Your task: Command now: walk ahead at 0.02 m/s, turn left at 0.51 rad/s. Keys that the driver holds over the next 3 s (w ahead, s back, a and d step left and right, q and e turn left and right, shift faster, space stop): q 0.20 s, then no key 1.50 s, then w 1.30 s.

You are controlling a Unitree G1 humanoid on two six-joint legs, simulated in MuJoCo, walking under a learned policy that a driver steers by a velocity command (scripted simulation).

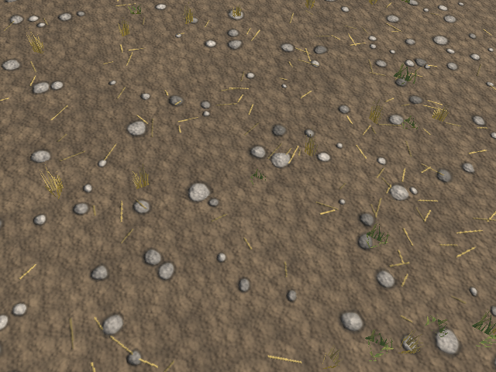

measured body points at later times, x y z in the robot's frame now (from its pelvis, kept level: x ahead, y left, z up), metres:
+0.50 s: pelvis +0.01 -0.04 +0.00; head +0.05 -0.05 +0.45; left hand +0.06 +0.25 -0.10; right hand +0.22 -0.28 -0.11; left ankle -0.04 +0.10 -0.71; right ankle +0.04 -0.16 -0.74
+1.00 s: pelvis +0.01 -0.01 -0.01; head +0.02 -0.01 +0.44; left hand +0.03 +0.27 -0.14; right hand +0.19 -0.23 -0.13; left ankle -0.04 +0.09 -0.74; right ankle +0.04 -0.16 -0.74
